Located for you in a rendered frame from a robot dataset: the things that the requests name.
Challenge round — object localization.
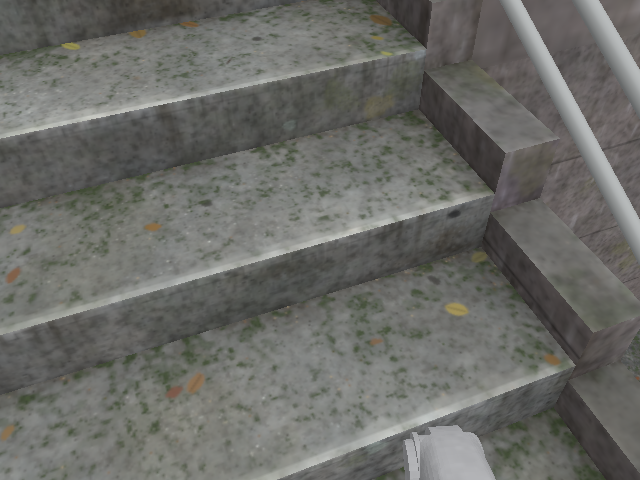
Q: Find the robot right shin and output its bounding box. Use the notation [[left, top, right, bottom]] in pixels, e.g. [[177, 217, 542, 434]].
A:
[[466, 432, 485, 455]]

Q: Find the right robot thigh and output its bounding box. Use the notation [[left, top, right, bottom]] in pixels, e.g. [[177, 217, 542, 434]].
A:
[[402, 425, 496, 480]]

